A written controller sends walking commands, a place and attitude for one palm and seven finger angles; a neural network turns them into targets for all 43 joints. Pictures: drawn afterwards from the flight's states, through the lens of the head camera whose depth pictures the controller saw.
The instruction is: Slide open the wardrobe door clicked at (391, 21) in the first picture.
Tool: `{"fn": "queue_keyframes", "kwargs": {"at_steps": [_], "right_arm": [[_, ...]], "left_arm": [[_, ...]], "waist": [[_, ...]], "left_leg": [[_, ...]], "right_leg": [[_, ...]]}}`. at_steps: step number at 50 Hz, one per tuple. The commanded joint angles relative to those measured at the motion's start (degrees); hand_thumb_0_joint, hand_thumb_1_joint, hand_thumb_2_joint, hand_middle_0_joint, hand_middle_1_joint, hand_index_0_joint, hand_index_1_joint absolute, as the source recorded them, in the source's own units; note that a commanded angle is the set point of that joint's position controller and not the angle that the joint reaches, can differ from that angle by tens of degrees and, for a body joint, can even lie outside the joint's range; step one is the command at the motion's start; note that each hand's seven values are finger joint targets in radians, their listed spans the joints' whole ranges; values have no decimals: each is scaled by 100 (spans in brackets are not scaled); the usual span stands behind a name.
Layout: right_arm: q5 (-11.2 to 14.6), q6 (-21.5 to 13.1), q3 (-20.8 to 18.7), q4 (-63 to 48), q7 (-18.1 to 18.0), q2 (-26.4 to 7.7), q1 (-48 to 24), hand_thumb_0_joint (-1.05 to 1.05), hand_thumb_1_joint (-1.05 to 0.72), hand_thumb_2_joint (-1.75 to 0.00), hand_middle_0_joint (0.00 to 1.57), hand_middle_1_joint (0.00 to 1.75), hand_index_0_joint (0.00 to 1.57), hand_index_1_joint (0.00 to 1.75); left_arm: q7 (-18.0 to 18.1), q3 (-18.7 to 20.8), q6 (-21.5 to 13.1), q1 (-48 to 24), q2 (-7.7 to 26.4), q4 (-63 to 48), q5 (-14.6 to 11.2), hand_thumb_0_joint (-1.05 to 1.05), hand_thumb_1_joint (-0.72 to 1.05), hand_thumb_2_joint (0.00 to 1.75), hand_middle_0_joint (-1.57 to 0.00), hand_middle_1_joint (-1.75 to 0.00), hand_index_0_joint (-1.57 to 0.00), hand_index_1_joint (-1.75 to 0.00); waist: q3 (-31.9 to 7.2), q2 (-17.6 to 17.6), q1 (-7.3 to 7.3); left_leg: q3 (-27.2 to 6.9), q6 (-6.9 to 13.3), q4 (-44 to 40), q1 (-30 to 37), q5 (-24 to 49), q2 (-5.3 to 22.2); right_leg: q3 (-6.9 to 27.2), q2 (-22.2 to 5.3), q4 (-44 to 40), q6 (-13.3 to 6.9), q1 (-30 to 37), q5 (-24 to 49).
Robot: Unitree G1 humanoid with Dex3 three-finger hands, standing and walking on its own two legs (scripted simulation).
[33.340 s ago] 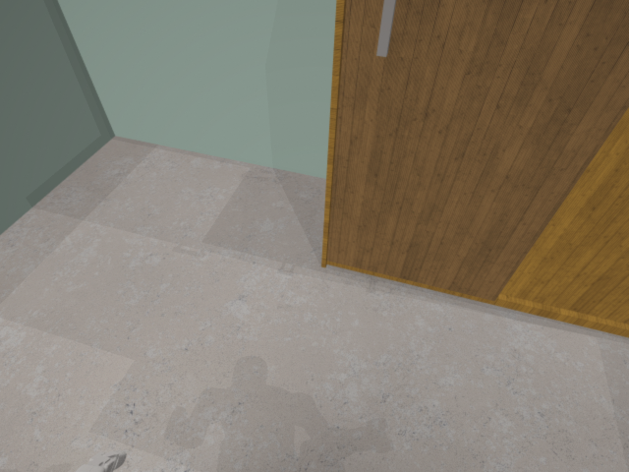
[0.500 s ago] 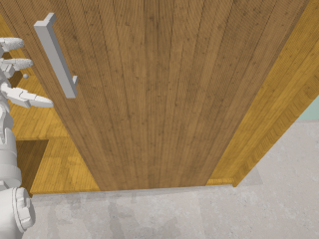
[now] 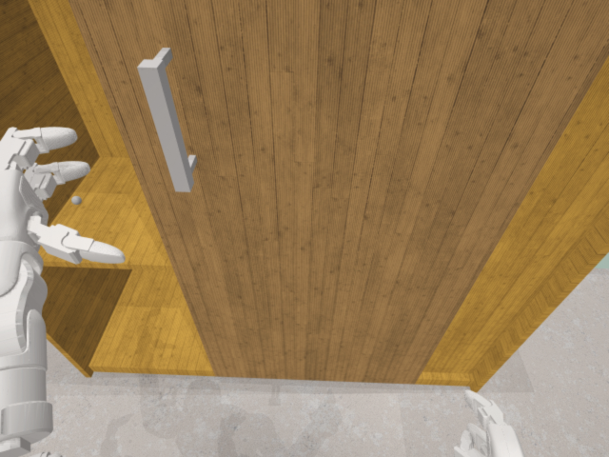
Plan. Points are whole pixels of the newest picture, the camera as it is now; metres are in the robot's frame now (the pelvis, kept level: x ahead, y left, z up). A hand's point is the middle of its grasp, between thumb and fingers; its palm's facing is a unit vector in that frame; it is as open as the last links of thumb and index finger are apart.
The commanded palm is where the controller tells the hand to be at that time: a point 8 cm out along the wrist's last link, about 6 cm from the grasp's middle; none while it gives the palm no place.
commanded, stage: slip the hand off the handle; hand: left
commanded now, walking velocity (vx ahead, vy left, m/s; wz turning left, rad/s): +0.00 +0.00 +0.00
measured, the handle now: (174, 124) +0.46 +0.24 +0.22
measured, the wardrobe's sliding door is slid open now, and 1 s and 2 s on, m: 0.42 0.42 0.42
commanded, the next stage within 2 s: draw the hand back to the body in 0.10 s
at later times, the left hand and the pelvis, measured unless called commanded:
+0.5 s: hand (84, 229) +0.28 +0.27 +0.20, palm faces +0.09 -0.99 -0.03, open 14.7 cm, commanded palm +0.23 +0.32 +0.20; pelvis +0.00 -0.01 +0.00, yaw +0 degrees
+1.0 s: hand (63, 286) +0.22 +0.27 +0.17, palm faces +0.48 -0.83 -0.28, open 12.9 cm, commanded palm +0.18 +0.30 +0.19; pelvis +0.00 +0.00 +0.01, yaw +0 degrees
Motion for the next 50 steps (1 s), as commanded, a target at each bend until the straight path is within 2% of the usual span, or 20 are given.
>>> {"fn": "queue_keyframes", "kwargs": {"at_steps": [1, 3, 5, 8, 11, 12, 13, 15, 17, 21, 23, 28, 32, 36, 37, 39, 40, 44, 49, 50], "right_arm": [[-16, -384, -246, -767, -82, -699, -417, 0, -90, -90, 20, 30, 20, 30], [-33, -373, -235, -752, -70, -734, -442, 0, -90, -90, 20, 30, 20, 30], [-21, -379, -215, -782, -58, -684, -550, 0, -90, -90, 20, 30, 20, 30], [-8, -333, -183, -721, -95, -673, -628, 0, -90, -90, 20, 30, 20, 30], [-10, -338, -155, -696, -131, -642, -648, 0, -90, -90, 20, 30, 20, 30], [117, -360, -103, -682, -189, -799, -706, 0, -90, -90, 20, 30, 20, 30], [200, -386, -107, -836, -232, -763, -814, 0, -90, -90, 20, 30, 20, 30], [223, -450, -46, -937, -295, -711, -930, 0, -90, -90, 20, 30, 20, 30], [250, -509, -3, -996, -292, -732, -931, 0, -90, -90, 20, 30, 20, 30], [224, -568, -15, -1113, -156, -738, -880, 0, -90, -90, 20, 30, 20, 30], [223, -600, -61, -1174, -65, -741, -869, 0, -90, -90, 20, 30, 20, 30], [253, -629, -95, -1286, 66, -732, -919, 0, -90, -90, 20, 30, 20, 30], [254, -713, -66, -1285, 11, -710, -953, 0, -90, -90, 20, 30, 20, 30], [182, -844, -37, -1210, -86, -676, -937, 0, -90, -90, 20, 30, 20, 30], [-157, -909, -141, -1045, 25, -734, -880, 0, -90, -90, 20, 30, 20, 30], [-195, -938, -144, -851, 65, -742, -869, 0, -90, -90, 20, 30, 20, 30], [-183, -879, -166, -830, 82, -677, -865, 0, -90, -90, 20, 30, 20, 30], [-234, -771, -243, -792, 141, -656, -794, 0, -90, -90, 20, 30, 20, 30], [-268, -617, -295, -755, 124, -645, -884, 0, -90, -90, 20, 30, 20, 30], [-279, -586, -304, -737, 119, -651, -893, 0, -90, -90, 20, 30, 20, 30]], "left_arm": [[47, 173, -394, -1777, 1251, -1745, -143, 0, -55, 20, -25, -115, -25, -115], [83, 455, -396, -1305, 1435, -1744, -196, 0, -55, 20, -25, -115, -25, -115], [90, 521, -334, -1217, 1406, -1899, -237, 0, -55, 20, -25, -115, -25, -115], [141, 678, -194, -1377, 1611, -1809, -226, 0, -55, 20, -25, -115, -25, -115], [120, 530, -124, -1626, 1522, -1700, -183, 0, -55, 20, -25, -115, -25, -115], [-508, 271, 413, -1471, 1402, -997, -665, 0, -55, 20, -25, -115, -25, -115], [-836, 437, 634, -1598, 1613, -1393, -833, 0, -55, 20, -25, -115, -25, -115], [-1194, 465, 935, -1821, 1812, -1632, -926, 0, -55, 20, -25, -115, -25, -115], [-1543, 526, 1180, -1687, 1970, -1474, -1006, 0, -55, 20, -25, -115, -25, -115], [-1796, 895, 1201, -967, 2086, -1385, -1216, 0, -55, 20, -25, -115, -25, -115], [-1685, 1126, 1117, -539, 2092, -1458, -1293, 0, -55, 20, -25, -115, -25, -115], [-1460, 1003, 1221, 152, 1665, -1847, -1314, 0, -55, 20, -25, -115, -25, -115], [-1306, 485, 1265, -345, 1337, -2582, -1157, 0, -51, 22, -25, -113, -25, -113], [-1116, 567, 1007, -360, 1428, -3236, -1104, 0, -37, 29, -24, -104, -24, -104], [-34, 683, 352, -300, 1948, -3560, -218, 0, -33, 31, -24, -102, -24, -102], [608, 242, 9, 536, 1015, -3098, -72, 0, -26, 34, -24, -98, -24, -98], [750, 135, -113, 916, 815, -3121, 17, 0, -22, 36, -24, -96, -24, -96], [1111, 26, -574, 1392, 695, -3688, 237, 0, -8, 43, -23, -87, -23, -87], [1290, -27, -730, 1794, 638, -3743, 380, 0, 10, 51, -23, -77, -23, -77], [1317, 47, -762, 1775, 720, -3790, 423, 0, 14, 53, -23, -75, -23, -75]], "waist": [[-1113, 447, -135], [-1129, 178, -17], [-1136, 217, 12], [-882, 347, -15], [-668, 487, -124], [-940, 528, -194], [-1126, 461, -80], [-1281, 565, -61], [-1101, 534, -54], [-847, 169, 39], [-840, -58, 129], [-720, 210, 168], [-337, 570, -11], [-482, 623, -6], [208, 686, 70], [437, 329, -44], [349, 254, -24], [-499, 587, 32], [-133, -52, 23], [-162, 31, 44]], "left_leg": [[-709, -23, -476, 1415, 815, -31], [-649, -11, -461, 1319, 958, -35], [-604, -25, -485, 1274, 1008, -63], [-525, -15, -493, 1176, 860, -73], [-526, -11, -532, 1134, 690, -93], [-565, -6, -651, 1224, 631, -97], [-520, 34, -582, 1328, 822, -99], [-514, 68, -548, 1423, 1030, -142], [-573, 71, -562, 1403, 1036, -145], [-633, 42, -494, 1205, 1035, -120], [-610, 27, -484, 1173, 1089, -120], [-527, -1, -469, 1184, 933, -96], [-620, 7, -677, 1257, 422, -83], [-686, 24, -787, 1474, 345, -97], [-654, -36, -881, 1097, -35, -178], [-704, -63, -1010, 1054, -436, -116], [-665, -50, -1056, 1171, -502, -78], [-597, -22, -1177, 1589, -123, -50], [-544, 12, -1262, 1572, 208, -27], [-519, 19, -1242, 1618, 318, -61]], "right_leg": [[383, 167, -433, -47, -489, 885], [370, 173, -439, -39, -293, 1028], [385, 143, -444, -28, -179, 1143], [441, 123, -547, -15, -222, 1041], [469, 95, -617, -12, -335, 876], [511, 55, -690, -32, 126, 1069], [554, 31, -719, 0, 329, 1352], [567, 8, -711, 21, 424, 1623], [573, 11, -744, 50, 366, 1644], [685, -20, -753, 113, 324, 1693], [617, 11, -733, 117, 339, 1690], [622, 4, -706, 146, 160, 1446], [502, 100, -853, 73, -207, 626], [459, 139, -934, 23, -89, 442], [648, 67, -1399, 1, -365, 51], [527, -14, -1396, -27, -382, -174], [525, -22, -1376, -22, -279, -214], [551, -40, -1208, -35, 368, 271], [522, -1, -1349, 11, 457, 445], [541, 2, -1392, 3, 464, 537]]}}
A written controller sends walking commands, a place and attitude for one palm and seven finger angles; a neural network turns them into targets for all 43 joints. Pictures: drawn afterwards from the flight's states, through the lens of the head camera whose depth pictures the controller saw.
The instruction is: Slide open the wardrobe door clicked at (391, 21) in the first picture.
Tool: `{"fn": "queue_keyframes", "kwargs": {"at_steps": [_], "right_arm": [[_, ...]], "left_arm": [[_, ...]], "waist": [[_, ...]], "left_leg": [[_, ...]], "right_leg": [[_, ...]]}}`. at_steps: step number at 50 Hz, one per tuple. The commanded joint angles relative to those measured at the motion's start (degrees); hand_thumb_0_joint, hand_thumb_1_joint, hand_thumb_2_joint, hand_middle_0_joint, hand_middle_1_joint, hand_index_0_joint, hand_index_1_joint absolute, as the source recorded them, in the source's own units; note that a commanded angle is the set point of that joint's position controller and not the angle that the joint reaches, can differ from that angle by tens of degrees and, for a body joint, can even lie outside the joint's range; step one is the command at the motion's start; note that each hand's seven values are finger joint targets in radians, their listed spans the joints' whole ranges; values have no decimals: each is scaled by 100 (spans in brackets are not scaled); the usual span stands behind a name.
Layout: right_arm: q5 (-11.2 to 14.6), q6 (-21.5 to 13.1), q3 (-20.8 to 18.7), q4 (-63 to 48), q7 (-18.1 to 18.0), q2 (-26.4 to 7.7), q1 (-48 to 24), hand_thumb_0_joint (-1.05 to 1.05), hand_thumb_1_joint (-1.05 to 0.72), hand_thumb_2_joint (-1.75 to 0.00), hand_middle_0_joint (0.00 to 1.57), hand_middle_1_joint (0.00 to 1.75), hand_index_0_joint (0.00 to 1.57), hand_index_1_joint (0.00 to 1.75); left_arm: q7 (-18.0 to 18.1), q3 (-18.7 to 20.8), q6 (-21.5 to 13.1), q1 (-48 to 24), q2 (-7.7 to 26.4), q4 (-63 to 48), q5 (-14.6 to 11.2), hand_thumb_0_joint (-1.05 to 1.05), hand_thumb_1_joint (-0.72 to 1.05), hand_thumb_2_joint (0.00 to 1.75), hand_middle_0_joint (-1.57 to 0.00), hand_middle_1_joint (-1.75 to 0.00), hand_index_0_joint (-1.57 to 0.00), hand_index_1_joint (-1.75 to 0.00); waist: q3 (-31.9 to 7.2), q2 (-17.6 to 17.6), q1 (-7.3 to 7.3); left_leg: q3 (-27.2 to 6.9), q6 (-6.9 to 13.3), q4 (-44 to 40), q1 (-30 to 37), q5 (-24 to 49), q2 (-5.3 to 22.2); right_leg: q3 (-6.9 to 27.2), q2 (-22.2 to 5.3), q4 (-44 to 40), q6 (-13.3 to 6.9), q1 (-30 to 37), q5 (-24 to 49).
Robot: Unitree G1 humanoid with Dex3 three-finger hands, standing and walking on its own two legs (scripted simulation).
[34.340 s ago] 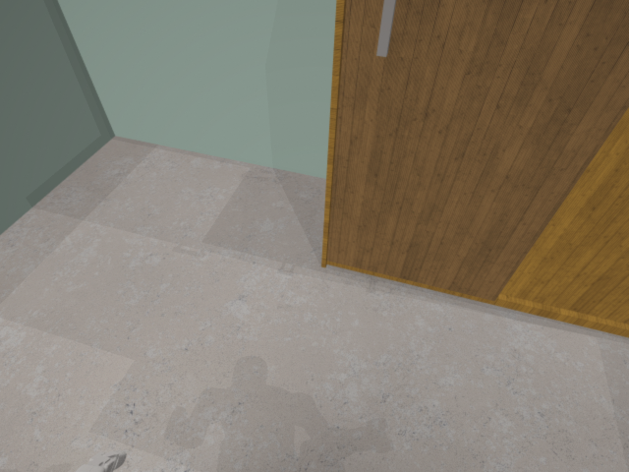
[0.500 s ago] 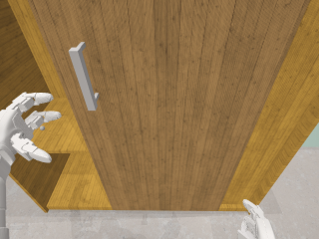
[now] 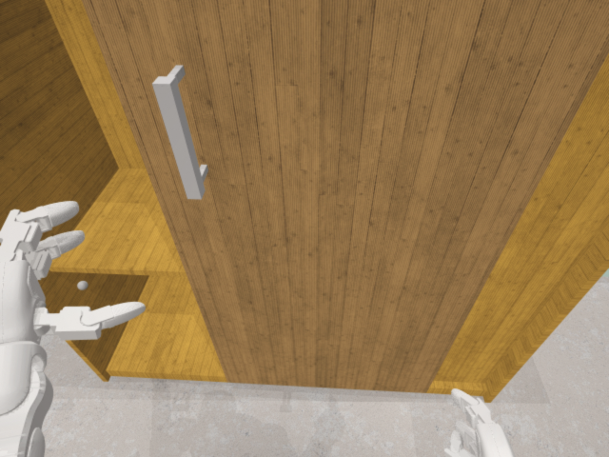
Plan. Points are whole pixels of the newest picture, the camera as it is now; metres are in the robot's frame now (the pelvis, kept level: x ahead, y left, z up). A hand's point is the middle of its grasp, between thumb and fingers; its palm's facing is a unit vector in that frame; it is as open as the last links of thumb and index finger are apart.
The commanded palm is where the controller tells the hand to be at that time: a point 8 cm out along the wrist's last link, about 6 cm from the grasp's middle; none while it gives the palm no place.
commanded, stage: draw the hand back to the body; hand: left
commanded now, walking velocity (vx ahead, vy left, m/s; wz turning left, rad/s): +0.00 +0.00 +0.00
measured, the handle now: (187, 135) +0.47 +0.24 +0.21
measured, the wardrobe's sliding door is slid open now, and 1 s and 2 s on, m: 0.42 0.42 0.42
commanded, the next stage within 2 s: step back with the hand held close in 0.80 s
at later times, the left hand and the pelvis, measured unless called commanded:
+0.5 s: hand (101, 304) +0.21 +0.26 +0.15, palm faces +0.42 -0.83 -0.37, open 8.1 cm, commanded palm +0.17 +0.29 +0.17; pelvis +0.03 +0.00 +0.00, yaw -1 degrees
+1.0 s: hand (89, 303) +0.20 +0.25 +0.17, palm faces +0.45 -0.80 -0.39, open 7.4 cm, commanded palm +0.16 +0.29 +0.17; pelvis +0.01 -0.01 +0.00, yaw +0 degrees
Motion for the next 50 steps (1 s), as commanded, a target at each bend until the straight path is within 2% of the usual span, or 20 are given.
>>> {"fn": "queue_keyframes", "kwargs": {"at_steps": [1, 5, 7, 8, 9, 11, 14, 15, 21, 30, 31, 35, 39, 41, 45, 46, 47, 48, 49, 50], "right_arm": [[11, -233, -356, -934, -103, -712, -869, 0, -90, -90, 20, 30, 20, 30], [-30, -193, -350, -929, -74, -688, -878, 0, -90, -90, 20, 30, 20, 30], [-44, -153, -369, -969, -40, -679, -859, 0, -90, -90, 20, 30, 20, 30], [-63, -141, -384, -962, -35, -702, -861, 0, -90, -90, 20, 30, 20, 30], [-56, -107, -390, -1002, -25, -667, -822, 0, -90, -90, 20, 30, 20, 30], [-58, -39, -413, -1041, 4, -657, -832, 0, -90, -90, 20, 30, 20, 30], [-42, 36, -432, -1092, 37, -645, -808, 0, -90, -90, 20, 30, 20, 30], [-57, 65, -429, -1117, 43, -649, -799, 0, -90, -90, 20, 30, 20, 30], [-66, 121, -438, -1167, 43, -610, -768, 0, -90, -90, 20, 30, 20, 30], [-63, 165, -411, -1128, -38, -581, -847, 0, -90, -90, 20, 30, 20, 30], [-65, 163, -414, -1123, -45, -577, -851, 0, -90, -90, 20, 30, 20, 30], [-77, 153, -415, -1129, -45, -583, -868, 0, -90, -90, 20, 30, 20, 30], [-72, 152, -419, -1127, -43, -565, -910, 0, -90, -90, 20, 30, 20, 30], [-81, 142, -419, -1110, -44, -562, -909, 0, -90, -90, 20, 30, 20, 30], [-76, 134, -435, -1100, -44, -563, -922, 0, -90, -90, 20, 30, 20, 30], [-66, 143, -437, -1052, -60, -578, -938, 0, -90, -90, 20, 30, 20, 30], [-3, 290, -413, -1322, -29, -648, -968, 0, -90, -90, 20, 30, 20, 30], [-15, 360, -382, -1218, -51, -548, -948, 0, -90, -90, 20, 30, 20, 30], [-48, 408, -374, -1188, -43, -523, -969, 0, -90, -90, 20, 30, 20, 30], [-41, 470, -403, -1268, -18, -558, -904, 0, -90, -90, 20, 30, 20, 30]], "left_arm": [[207, 495, -508, -977, 1206, -1370, 126, 0, 17, 55, -22, -73, -22, -73], [242, 463, -584, -711, 1178, -1633, 214, 0, 32, 62, -22, -64, -22, -64], [231, 485, -586, -356, 1156, -1755, 215, 0, 39, 65, -22, -60, -22, -60], [223, 559, -567, -125, 1207, -1688, 214, 0, 43, 67, -22, -58, -22, -58], [207, 514, -548, 124, 1077, -1629, 182, 0, 47, 69, -22, -55, -22, -55], [179, 539, -541, 310, 1084, -1758, 184, 0, 54, 73, -21, -51, -21, -51], [138, 500, -500, 607, 997, -1873, 178, 0, 65, 78, -21, -45, -21, -45], [147, 586, -494, 611, 1098, -1923, 179, 0, 68, 80, -21, -43, -21, -43], [150, 497, -457, 813, 1026, -2286, 213, 0, 90, 90, -20, -30, -20, -30], [204, 460, -403, 560, 1015, -2141, 194, 0, 90, 90, -20, -30, -20, -30], [207, 441, -418, 556, 998, -2145, 206, 0, 90, 90, -20, -30, -20, -30], [199, 472, -433, 595, 1032, -2174, 200, 0, 90, 90, -20, -30, -20, -30], [181, 488, -459, 689, 1023, -2133, 184, 0, 90, 90, -20, -30, -20, -30], [188, 534, -491, 670, 1070, -2145, 192, 0, 90, 90, -20, -30, -20, -30], [180, 546, -522, 706, 1073, -2122, 181, 0, 90, 90, -20, -30, -20, -30], [219, 850, -537, 427, 1382, -2089, 162, 0, 90, 90, -20, -30, -20, -30], [260, 1356, -759, -203, 1935, -2567, 220, 0, 90, 90, -20, -30, -20, -30], [256, 1345, -855, -112, 1922, -2334, 241, 0, 90, 90, -20, -30, -20, -30], [210, 968, -789, 514, 1448, -1978, 247, 0, 90, 90, -20, -30, -20, -30], [194, 812, -750, 787, 1253, -1936, 283, 0, 90, 90, -20, -30, -20, -30]], "waist": [[-487, -92, -105], [-447, 413, -53], [-572, 307, -17], [-510, 151, 7], [-492, -43, 1], [-438, -135, 0], [-421, 48, -10], [-368, -21, 10], [-507, 205, -31], [-253, 1, -60], [-266, 105, -63], [-381, -1, -26], [-294, -109, -18], [-301, 56, -8], [-217, -29, -14], [-149, -5, -9], [228, -110, -207], [178, -213, -228], [180, -455, -256], [-84, -498, -254]], "left_leg": [[-506, 38, -468, 727, 53, 4], [-546, -18, -515, 842, 346, -7], [-540, -30, -468, 899, 674, 6], [-527, -26, -464, 875, 821, 15], [-503, -18, -442, 807, 968, 30], [-457, -19, -387, 806, 1103, 33], [-422, -38, -369, 813, 1308, 56], [-421, -34, -360, 772, 1288, 41], [-370, -22, -241, 879, 1556, 34], [-356, 17, -298, 842, 1018, -8], [-349, 21, -302, 870, 978, -12], [-366, 26, -319, 875, 1039, -20], [-349, 34, -332, 849, 982, -16], [-342, 32, -328, 857, 931, -36], [-336, 34, -357, 824, 830, -27], [-342, 26, -366, 779, 718, -34], [-397, 116, -18, 323, 396, 108], [-469, 100, 99, 275, 302, 90], [-428, 106, 185, 301, 509, 96], [-364, 98, 236, 333, 723, 116]], "right_leg": [[501, -24, -574, 6, -438, 241], [477, -14, -518, -30, -342, 520], [465, 0, -459, -31, -223, 765], [451, 16, -496, -29, -188, 887], [440, -10, -412, -18, -99, 1036], [443, -5, -408, -1, -125, 1190], [456, -20, -386, 9, -98, 1315], [452, -13, -415, 12, -132, 1343], [459, -32, -375, 30, -120, 1568], [467, -42, -540, 43, -272, 1219], [470, -46, -539, 39, -276, 1176], [482, -46, -528, 40, -148, 1276], [487, -51, -577, 55, -169, 1244], [504, -59, -604, 48, -174, 1205], [516, -59, -667, 58, -208, 1102], [529, -56, -728, 52, -248, 974], [960, -416, -957, 168, -990, 1278], [972, -596, -954, 130, -1019, 1389], [893, -633, -867, 188, -1128, 1697], [794, -633, -706, 238, -1045, 1924]]}}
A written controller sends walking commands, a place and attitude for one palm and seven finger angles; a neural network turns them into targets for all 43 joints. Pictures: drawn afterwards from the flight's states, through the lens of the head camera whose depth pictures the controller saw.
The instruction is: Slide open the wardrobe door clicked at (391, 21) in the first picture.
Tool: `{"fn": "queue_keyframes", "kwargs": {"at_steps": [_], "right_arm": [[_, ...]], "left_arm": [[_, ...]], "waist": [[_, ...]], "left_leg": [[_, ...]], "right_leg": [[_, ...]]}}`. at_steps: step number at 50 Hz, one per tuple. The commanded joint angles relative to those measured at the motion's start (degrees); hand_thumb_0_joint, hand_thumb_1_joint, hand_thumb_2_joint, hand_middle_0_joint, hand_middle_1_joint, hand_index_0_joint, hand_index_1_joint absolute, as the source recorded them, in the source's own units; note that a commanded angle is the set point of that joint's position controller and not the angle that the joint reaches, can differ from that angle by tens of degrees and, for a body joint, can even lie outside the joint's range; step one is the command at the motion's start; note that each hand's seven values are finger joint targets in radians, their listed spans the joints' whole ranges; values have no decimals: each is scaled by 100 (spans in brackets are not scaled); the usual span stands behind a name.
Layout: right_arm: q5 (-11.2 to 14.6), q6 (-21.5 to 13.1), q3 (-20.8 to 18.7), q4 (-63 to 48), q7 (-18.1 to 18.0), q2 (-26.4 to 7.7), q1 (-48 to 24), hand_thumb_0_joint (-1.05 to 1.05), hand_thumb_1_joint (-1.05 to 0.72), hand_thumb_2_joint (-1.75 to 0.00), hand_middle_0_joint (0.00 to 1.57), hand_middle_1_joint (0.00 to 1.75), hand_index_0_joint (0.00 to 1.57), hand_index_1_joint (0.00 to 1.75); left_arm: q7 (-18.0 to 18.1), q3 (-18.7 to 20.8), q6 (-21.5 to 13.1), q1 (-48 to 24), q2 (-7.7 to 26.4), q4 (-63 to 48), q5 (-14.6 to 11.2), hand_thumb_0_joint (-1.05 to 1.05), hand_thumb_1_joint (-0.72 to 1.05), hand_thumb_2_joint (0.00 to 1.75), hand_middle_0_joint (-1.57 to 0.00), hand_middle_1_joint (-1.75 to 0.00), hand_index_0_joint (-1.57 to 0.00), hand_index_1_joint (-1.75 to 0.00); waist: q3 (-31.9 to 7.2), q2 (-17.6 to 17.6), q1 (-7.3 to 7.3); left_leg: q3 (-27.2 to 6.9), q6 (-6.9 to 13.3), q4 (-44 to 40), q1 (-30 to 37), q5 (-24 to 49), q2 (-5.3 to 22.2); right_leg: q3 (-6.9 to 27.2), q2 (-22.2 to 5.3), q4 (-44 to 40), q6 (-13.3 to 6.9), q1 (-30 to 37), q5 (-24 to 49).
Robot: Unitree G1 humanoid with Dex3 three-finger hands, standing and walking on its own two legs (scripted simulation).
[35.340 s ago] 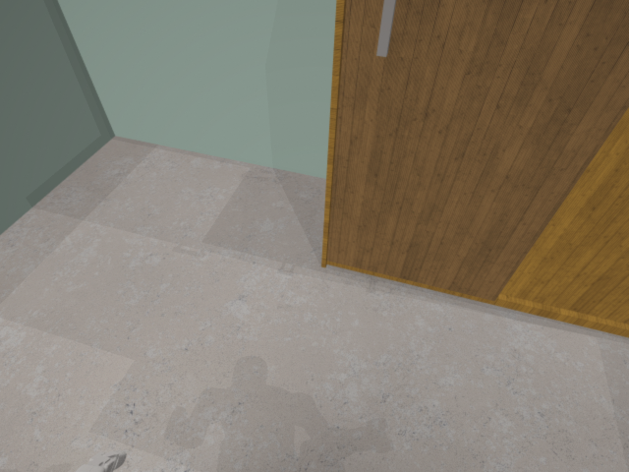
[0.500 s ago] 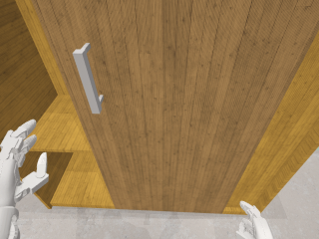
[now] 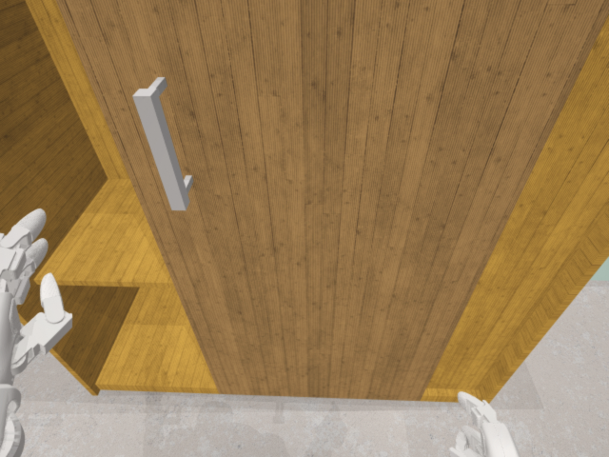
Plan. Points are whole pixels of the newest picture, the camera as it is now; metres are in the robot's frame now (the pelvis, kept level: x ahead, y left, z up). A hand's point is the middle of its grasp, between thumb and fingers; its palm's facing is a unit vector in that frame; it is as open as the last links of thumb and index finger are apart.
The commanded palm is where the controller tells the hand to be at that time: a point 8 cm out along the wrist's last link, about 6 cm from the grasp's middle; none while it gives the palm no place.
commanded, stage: step back with the hand held close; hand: left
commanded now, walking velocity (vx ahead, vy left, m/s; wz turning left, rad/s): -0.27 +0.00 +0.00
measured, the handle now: (170, 147) +0.45 +0.25 +0.21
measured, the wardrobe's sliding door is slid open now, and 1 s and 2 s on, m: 0.42 0.42 0.42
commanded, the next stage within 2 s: stop stepping back and stand still in 1.02 s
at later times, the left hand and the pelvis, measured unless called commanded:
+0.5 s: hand out of the picture +0.13 +0.32 +0.16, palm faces +0.45 -0.75 -0.48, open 7.4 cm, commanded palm +0.06 +0.35 +0.17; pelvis -0.07 +0.04 -0.01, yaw +3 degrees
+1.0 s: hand out of the picture +0.04 +0.35 +0.17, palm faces +0.49 -0.77 -0.42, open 7.4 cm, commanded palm -0.02 +0.37 +0.17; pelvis -0.14 +0.06 -0.01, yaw +3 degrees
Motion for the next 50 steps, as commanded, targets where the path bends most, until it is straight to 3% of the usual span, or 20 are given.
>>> {"fn": "queue_keyframes", "kwargs": {"at_steps": [1, 4, 7, 10, 14, 20, 23, 26, 28, 31, 33, 34, 36, 37, 39, 40, 41, 44, 48, 50], "right_arm": [[37, -103, -225, -1154, -37, -593, -819, 0, -90, -90, 20, 30, 20, 30], [68, -1, -269, -1251, -46, -655, -718, 0, -90, -90, 20, 30, 20, 30], [85, 92, -313, -1382, -78, -675, -705, 0, -90, -90, 20, 30, 20, 30], [99, 124, -322, -1487, -127, -656, -688, 0, -90, -90, 20, 30, 20, 30], [97, 87, -339, -1506, -182, -678, -626, 0, -90, -90, 20, 30, 20, 30], [95, -134, -350, -1500, -195, -832, -601, 0, -90, -90, 20, 30, 20, 30], [92, -251, -400, -1493, -188, -862, -579, 0, -90, -90, 20, 30, 20, 30], [77, -327, -419, -1482, -147, -807, -538, 0, -90, -90, 20, 30, 20, 30], [47, -387, -448, -1440, -137, -781, -474, 0, -90, -90, 20, 30, 20, 30], [40, -454, -436, -1257, -97, -652, -326, 0, -90, -90, 20, 30, 20, 30], [-10, -494, -441, -1039, -96, -654, -227, 0, -90, -90, 20, 30, 20, 30], [9, -513, -417, -1019, -106, -611, -222, 0, -90, -90, 20, 30, 20, 30], [17, -543, -396, -1048, -160, -692, -322, 0, -90, -90, 20, 30, 20, 30], [36, -563, -392, -1099, -188, -741, -403, 0, -90, -90, 20, 30, 20, 30], [24, -648, -430, -1187, -234, -883, -587, 0, -90, -90, 20, 30, 20, 30], [-33, -653, -456, -1161, -222, -830, -570, 0, -90, -90, 20, 30, 20, 30], [-64, -635, -497, -1150, -171, -747, -530, 0, -90, -90, 20, 30, 20, 30], [-20, -660, -551, -1156, 13, -617, -541, 0, -90, -90, 20, 30, 20, 30], [4, -733, -484, -995, 122, -504, -484, 0, -90, -90, 20, 30, 20, 30], [-43, -708, -446, -831, 147, -467, -360, 0, -90, -90, 20, 30, 20, 30]], "left_arm": [[117, 648, -460, -228, 984, -1043, 51, 0, 90, 90, -20, -30, -20, -30], [151, 645, -472, 260, 966, -1280, 43, 0, 90, 90, -20, -30, -20, -30], [213, 849, -505, 376, 1210, -1696, 34, 0, 90, 90, -20, -30, -20, -30], [256, 1089, -551, 490, 1423, -1800, 8, 0, 90, 90, -20, -30, -20, -30], [310, 1195, -654, 437, 1468, -1766, 5, 0, 90, 90, -20, -30, -20, -30], [325, 990, -822, 163, 1146, -1596, 208, 0, 90, 90, -20, -30, -20, -30], [312, 1134, -890, 199, 1209, -1475, 325, 0, 90, 90, -20, -30, -20, -30], [268, 1181, -992, 291, 1235, -1628, 328, 0, 90, 90, -20, -30, -20, -30], [259, 1282, -1071, 228, 1387, -1845, 318, 0, 90, 90, -20, -30, -20, -30], [289, 1020, -1125, -57, 1258, -1993, 237, 0, 90, 90, -20, -30, -20, -30], [374, 931, -1154, -431, 1306, -2059, 245, 0, 90, 90, -20, -30, -20, -30], [403, 796, -1141, -540, 1212, -1973, 256, 0, 90, 90, -20, -30, -20, -30], [438, 808, -1128, -714, 1266, -1931, 258, 0, 90, 90, -20, -30, -20, -30], [436, 861, -1149, -709, 1278, -1929, 269, 0, 90, 90, -20, -30, -20, -30], [398, 1104, -1225, -600, 1232, -1812, 400, 0, 90, 90, -20, -30, -20, -30], [367, 1223, -1243, -631, 1315, -1731, 460, 0, 90, 90, -20, -30, -20, -30], [336, 1297, -1237, -584, 1378, -1688, 431, 0, 90, 90, -20, -30, -20, -30], [254, 1180, -1220, 106, 1227, -1662, 243, 0, 90, 90, -20, -30, -20, -30], [260, 966, -1150, 429, 1174, -2216, 15, 0, 90, 90, -20, -30, -20, -30], [242, 887, -1205, -10, 1244, -2373, -30, 0, 90, 90, -20, -30, -20, -30]], "waist": [[-219, -329, -164], [-755, 82, -180], [-990, -125, -192], [-960, -305, -190], [-715, -50, -215], [-221, 747, -210], [-305, 667, -145], [-281, 423, -183], [-426, 13, -202], [-454, -868, -325], [-580, -824, -410], [-521, -713, -451], [-328, -160, -432], [-261, 324, -388], [-356, 1569, -234], [-437, 1624, -205], [-475, 1346, -191], [-737, 440, -92], [-1269, 1160, -131], [-1439, 954, -144]], "left_leg": [[-271, 225, 219, 280, 1034, -10], [-274, 246, 154, 392, 1564, 78], [-361, 246, 116, 288, 1614, 132], [-500, 239, 22, 44, 1470, 184], [-678, 256, -232, -429, 805, 265], [-1323, 511, -1293, -2300, -2298, 696], [-1587, 636, -1508, -3021, -2994, 845], [-1612, 606, -1304, -2974, -2944, 786], [-1393, 501, -849, -2531, -2646, 532], [-849, 195, 585, -1044, -1424, 12], [-705, 82, 1327, -70, -803, -102], [-736, 84, 1254, 40, -672, -84], [-1053, 151, 426, -273, -718, 90], [-1407, 230, -297, -763, -1218, 353], [-2518, 641, -2005, -2941, -3699, 1331], [-2720, 810, -2409, -3637, -4121, 1638], [-2597, 790, -2490, -3677, -3788, 1677], [-1757, 506, -1977, -2137, -2421, 1289], [-1081, -272, -1949, -325, -1334, 962], [-717, -742, -1434, 431, -100, 793]], "right_leg": [[788, -788, -340, 367, -1252, 2054], [683, -695, -62, 440, -1109, 2079], [682, -606, 71, 386, -1065, 1872], [687, -536, 180, 298, -1048, 1548], [714, -438, 264, 257, -1017, 939], [667, -80, 1038, 275, -174, -81], [673, 98, 1537, 278, 339, 10], [853, 113, 1446, 207, 85, -79], [1233, -22, 922, 110, -396, -389], [2120, -758, -185, -235, -2060, -923], [2356, -1171, -488, -409, -2898, -657], [2173, -1131, -368, -331, -2985, -463], [1647, -601, 53, -40, -2812, -518], [1321, -225, 466, 127, -2399, -611], [807, 494, 2631, 330, -354, -468], [770, 606, 3716, 321, 195, -610], [760, 665, 4290, 270, 172, -875], [538, 604, 3739, 168, -771, -1375], [134, 519, 1529, -7, -1101, -1877], [217, 313, -90, -132, -1100, -1500]]}}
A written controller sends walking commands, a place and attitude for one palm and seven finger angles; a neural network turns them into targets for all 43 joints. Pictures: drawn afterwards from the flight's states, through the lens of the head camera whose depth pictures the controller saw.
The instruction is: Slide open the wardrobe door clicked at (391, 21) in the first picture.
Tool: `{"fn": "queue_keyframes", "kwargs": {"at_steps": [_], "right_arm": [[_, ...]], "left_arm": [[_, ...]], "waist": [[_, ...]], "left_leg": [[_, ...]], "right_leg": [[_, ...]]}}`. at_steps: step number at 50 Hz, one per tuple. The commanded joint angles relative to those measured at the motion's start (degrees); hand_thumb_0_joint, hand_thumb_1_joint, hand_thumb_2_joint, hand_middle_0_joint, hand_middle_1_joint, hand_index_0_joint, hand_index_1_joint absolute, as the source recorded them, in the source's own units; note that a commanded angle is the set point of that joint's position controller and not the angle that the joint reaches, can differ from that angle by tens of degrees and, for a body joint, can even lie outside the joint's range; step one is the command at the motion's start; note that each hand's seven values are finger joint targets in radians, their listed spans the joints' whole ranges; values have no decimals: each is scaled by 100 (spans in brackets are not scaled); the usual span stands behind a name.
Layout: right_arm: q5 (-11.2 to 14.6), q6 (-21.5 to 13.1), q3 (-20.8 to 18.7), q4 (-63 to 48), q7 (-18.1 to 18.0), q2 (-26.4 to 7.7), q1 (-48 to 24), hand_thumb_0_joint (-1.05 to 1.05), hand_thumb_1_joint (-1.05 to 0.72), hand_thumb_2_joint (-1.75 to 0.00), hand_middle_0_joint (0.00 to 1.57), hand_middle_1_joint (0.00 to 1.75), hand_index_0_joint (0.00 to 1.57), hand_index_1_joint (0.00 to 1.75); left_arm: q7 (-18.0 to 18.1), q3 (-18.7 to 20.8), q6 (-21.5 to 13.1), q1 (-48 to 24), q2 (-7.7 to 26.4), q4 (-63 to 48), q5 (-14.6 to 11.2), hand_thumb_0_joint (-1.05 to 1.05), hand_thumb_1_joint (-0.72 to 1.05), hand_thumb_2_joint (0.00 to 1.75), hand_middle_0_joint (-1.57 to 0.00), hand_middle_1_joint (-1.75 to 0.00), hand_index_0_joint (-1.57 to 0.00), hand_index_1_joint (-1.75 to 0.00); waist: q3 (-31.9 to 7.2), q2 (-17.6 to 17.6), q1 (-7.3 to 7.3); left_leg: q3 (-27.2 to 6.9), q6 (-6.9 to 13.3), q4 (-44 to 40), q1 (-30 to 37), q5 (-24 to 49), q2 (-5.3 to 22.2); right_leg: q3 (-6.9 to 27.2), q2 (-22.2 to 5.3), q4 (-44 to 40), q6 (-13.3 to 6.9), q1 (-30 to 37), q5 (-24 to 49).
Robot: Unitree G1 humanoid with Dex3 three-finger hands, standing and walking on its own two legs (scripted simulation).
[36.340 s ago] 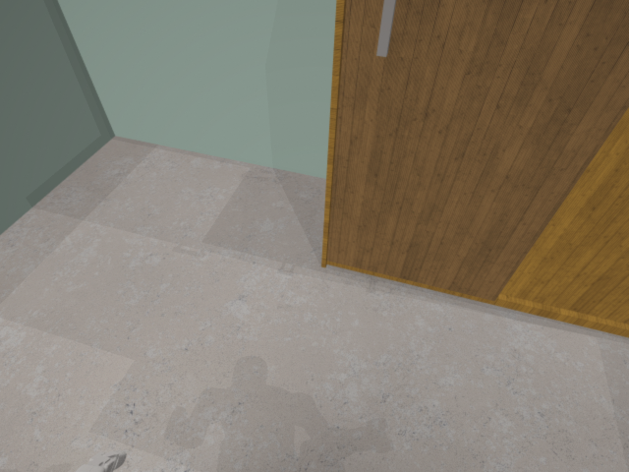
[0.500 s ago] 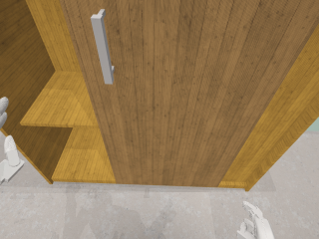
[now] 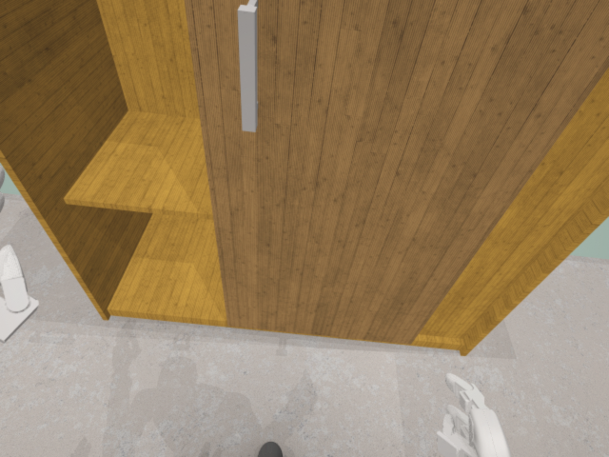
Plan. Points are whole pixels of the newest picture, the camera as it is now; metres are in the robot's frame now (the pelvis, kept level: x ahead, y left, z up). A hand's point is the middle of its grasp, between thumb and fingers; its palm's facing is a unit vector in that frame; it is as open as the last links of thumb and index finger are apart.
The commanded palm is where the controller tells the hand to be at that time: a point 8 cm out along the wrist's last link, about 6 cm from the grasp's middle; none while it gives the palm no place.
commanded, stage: step back with the hand held close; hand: left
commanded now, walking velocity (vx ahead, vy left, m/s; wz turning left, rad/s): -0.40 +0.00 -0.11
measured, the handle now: (251, 68) +0.60 +0.17 +0.21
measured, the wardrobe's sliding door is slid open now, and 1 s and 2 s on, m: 0.42 0.42 0.42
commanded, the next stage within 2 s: stop stepping back and stand still in 0.02 s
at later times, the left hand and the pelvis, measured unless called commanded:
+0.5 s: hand out of the picture +0.08 +0.27 +0.18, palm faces +0.23 -0.82 -0.52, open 7.4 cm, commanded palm +0.06 +0.31 +0.18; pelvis -0.13 +0.04 -0.01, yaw -10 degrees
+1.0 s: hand out of the picture +0.04 +0.31 +0.18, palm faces +0.41 -0.77 -0.48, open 7.4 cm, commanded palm +0.01 +0.34 +0.18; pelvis -0.16 +0.06 -0.01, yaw -5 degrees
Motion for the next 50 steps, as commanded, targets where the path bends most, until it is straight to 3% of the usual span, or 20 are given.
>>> {"fn": "queue_keyframes", "kwargs": {"at_steps": [1, 4, 7, 9, 10, 12, 15, 18, 20, 21, 23, 30, 32, 33, 35, 39, 40, 42, 45, 50], "right_arm": [[9, -249, -268, -481, -37, -788, -253, 0, -90, -90, 20, 30, 20, 30], [-33, -213, -164, -460, -166, -634, -552, 0, -90, -90, 20, 30, 20, 30], [150, -274, -235, -529, -289, -866, -488, 0, -90, -90, 20, 30, 20, 30], [168, -253, -193, -587, -337, -1017, -579, 0, -90, -90, 20, 30, 20, 30], [107, -326, -187, -636, -275, -1027, -554, 0, -90, -90, 20, 30, 20, 30], [59, -425, -128, -624, -152, -936, -521, 0, -90, -90, 20, 30, 20, 30], [-17, -338, -170, -863, -76, -892, -580, 0, -90, -90, 20, 30, 20, 30], [-63, -253, -251, -1020, -35, -854, -496, 0, -90, -90, 20, 30, 20, 30], [7, -105, -298, -938, -45, -743, -263, 0, -90, -90, 20, 30, 20, 30], [83, -26, -412, -836, -85, -802, -282, 0, -90, -90, 20, 30, 20, 30], [-53, 45, -374, -598, -173, -931, -230, 0, -90, -90, 20, 30, 20, 30], [-32, -212, -238, -281, -422, -904, -114, 0, -90, -90, 20, 30, 20, 30], [-25, -371, -228, -504, -391, -1124, -100, 0, -90, -90, 20, 30, 20, 30], [15, -409, -167, -633, -353, -979, -177, 0, -90, -90, 20, 30, 20, 30], [62, -368, -405, -648, -188, -1024, -121, 0, -90, -90, 20, 30, 20, 30], [-35, -223, -264, -794, -125, -914, -486, 0, -90, -90, 20, 30, 20, 30], [-40, -167, -307, -756, -116, -898, -415, 0, -90, -90, 20, 30, 20, 30], [43, -208, -388, -792, -147, -868, -542, 0, -90, -90, 20, 30, 20, 30], [-59, -304, -261, -377, -164, -756, -160, 0, -90, -90, 20, 30, 20, 30], [-42, -385, -153, -286, -269, -747, -162, 0, -90, -90, 20, 30, 20, 30]], "left_arm": [[70, 377, -434, -640, 977, -1470, -110, 0, 90, 90, -20, -30, -20, -30], [152, 609, -459, -1222, 1449, -1233, -28, 0, 90, 90, -20, -30, -20, -30], [4, 321, -195, -1347, 1042, -427, 35, 0, 90, 90, -20, -30, -20, -30], [-64, 240, 73, -1348, 925, -458, -18, 0, 90, 90, -20, -30, -20, -30], [-55, 286, 16, -1422, 963, -649, -51, 0, 90, 90, -20, -30, -20, -30], [-1, 327, 33, -1024, 908, -573, -3, 0, 90, 90, -20, -30, -20, -30], [52, 554, 98, 12, 988, -1413, -48, 0, 90, 90, -20, -30, -20, -30], [106, 862, 115, 929, 1265, -1786, 28, 0, 90, 90, -20, -30, -20, -30], [137, 786, 160, 1066, 1252, -1783, 93, 0, 90, 90, -20, -30, -20, -30], [142, 835, 187, 881, 1274, -1906, 53, 0, 90, 90, -20, -30, -20, -30], [159, 1103, 195, -569, 1443, -1994, 19, 0, 90, 90, -20, -30, -20, -30], [298, -127, 152, -1561, 564, -284, 243, 0, 90, 90, -20, -30, -20, -30], [311, -234, 18, -1737, 505, -784, 207, 0, 90, 90, -20, -30, -20, -30], [285, -91, -58, -1729, 739, -925, 291, 0, 90, 90, -20, -30, -20, -30], [157, 566, -137, -551, 995, -593, 264, 0, 90, 90, -20, -30, -20, -30], [191, 762, -122, -2, 1115, -1263, 241, 0, 90, 90, -20, -30, -20, -30], [213, 812, -81, 231, 1125, -1122, 262, 0, 90, 90, -20, -30, -20, -30], [184, 912, -63, -278, 1273, -1202, 171, 0, 90, 90, -20, -30, -20, -30], [200, 973, -233, -311, 1174, -914, 155, 0, 90, 90, -20, -30, -20, -30], [205, 420, -234, -679, 676, -54, 126, 0, 90, 90, -20, -30, -20, -30]], "waist": [[-1043, 516, -25], [-176, -1048, -38], [-175, -1512, -277], [-605, 1050, -217], [-621, 1988, -126], [-263, 1236, -27], [-226, 1334, 44], [-355, 1727, 111], [-397, -279, 52], [-215, -1659, 24], [327, -1166, -429], [337, 443, -461], [645, 2519, -433], [988, 2175, -409], [527, 462, -180], [473, 1133, -62], [253, 282, 24], [371, -1827, -94], [332, 96, -301], [301, -767, -250]], "left_leg": [[-306, -1046, 563, 2867, -846, 568], [-434, -567, 3631, 1694, -2572, -64], [-349, -349, 2031, 1662, -625, -109], [-1332, 42, 782, 2642, 1889, 568], [-2152, 252, 95, 2348, 1373, 1142], [-2576, -137, -1159, 959, -3234, 1253], [-1741, -1241, -2046, -32, -4580, 777], [-791, -1071, -1432, -745, -4180, 301], [128, -672, 1483, -114, -3228, -366], [-436, -570, 4347, 239, -2939, -528], [-1037, -502, 6191, -401, -2449, -172], [157, -130, 1411, 1374, -2919, -74], [-2594, 519, -275, 1739, -3866, 1231], [-3577, 958, -776, 1080, -4108, 1960], [-2549, 893, -436, 554, -3666, 1785], [-1124, 251, 657, -1618, -4581, 982], [-645, 34, 2093, -1861, -4381, 489], [-500, -268, 5619, -1853, -3555, -237], [-755, -321, 5684, -1276, -2579, 223], [-137, -288, 3273, 166, -2051, 160]], "right_leg": [[382, -694, -2966, -372, -913, 682], [1637, -2569, -2889, -829, -1890, 3933], [636, -1608, -1275, -190, -879, 5449], [91, -462, 517, 296, -1247, 2895], [506, -191, 1149, 203, -1195, -73], [607, -215, 1175, 20, -637, -287], [-162, 219, 577, -58, 538, 218], [-501, 252, -652, -183, 1747, 235], [313, -830, -2135, -505, 810, 178], [2060, -2258, -2918, -1029, -1064, -502], [2685, -3046, -3429, -1444, -2625, -1382], [673, -1635, -1390, -566, -1560, -948], [-204, -453, 1256, 78, -2581, -258], [98, -563, 2330, 154, -2728, 31], [263, -701, 2263, 159, -1935, 559], [-227, -484, -137, 40, 1151, 394], [324, -701, -845, -211, 1461, -150], [4158, -2788, -3113, -1098, -25, -1466], [3358, -2583, -2825, -1186, -632, -836], [1347, -2084, -2589, -651, -900, 535]]}}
